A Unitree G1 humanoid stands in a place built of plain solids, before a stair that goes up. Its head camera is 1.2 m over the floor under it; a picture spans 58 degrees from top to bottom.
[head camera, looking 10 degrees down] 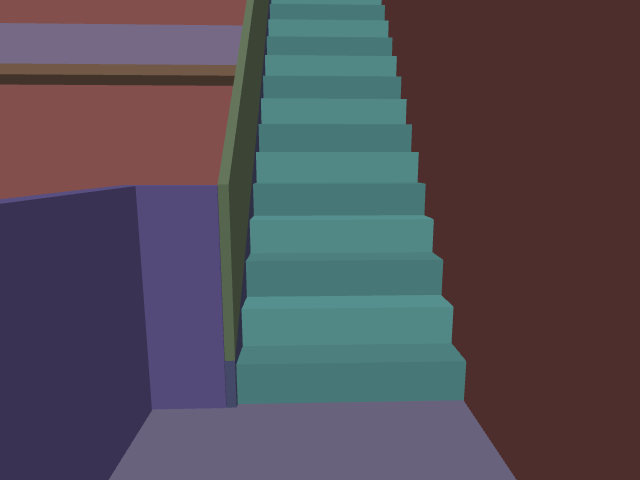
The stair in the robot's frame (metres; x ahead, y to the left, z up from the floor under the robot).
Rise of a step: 0.21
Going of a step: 0.22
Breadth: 1.16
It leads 2 degrees to the left of straight ahead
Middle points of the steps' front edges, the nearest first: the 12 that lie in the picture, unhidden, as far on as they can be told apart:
2.03 -0.16 0.21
2.25 -0.15 0.43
2.48 -0.15 0.64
2.70 -0.14 0.85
2.92 -0.13 1.07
3.14 -0.13 1.28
3.36 -0.12 1.50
3.58 -0.11 1.71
3.80 -0.10 1.92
4.02 -0.10 2.14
4.24 -0.09 2.35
4.46 -0.08 2.56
